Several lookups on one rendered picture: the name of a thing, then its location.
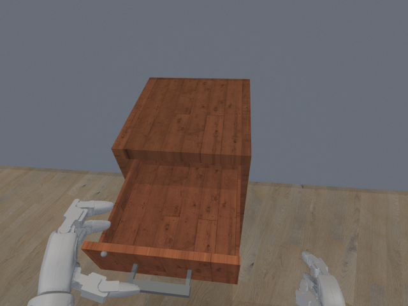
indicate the robot left hand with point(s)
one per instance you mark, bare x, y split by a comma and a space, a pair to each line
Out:
58, 271

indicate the drawer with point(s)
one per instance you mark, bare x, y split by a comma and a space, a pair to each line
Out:
170, 217

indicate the handle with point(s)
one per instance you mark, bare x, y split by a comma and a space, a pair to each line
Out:
162, 288

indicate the left robot forearm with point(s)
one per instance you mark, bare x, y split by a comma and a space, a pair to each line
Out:
53, 298

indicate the robot right hand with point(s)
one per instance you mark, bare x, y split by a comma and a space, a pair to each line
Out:
325, 289

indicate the cabinet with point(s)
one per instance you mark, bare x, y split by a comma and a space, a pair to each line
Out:
194, 120

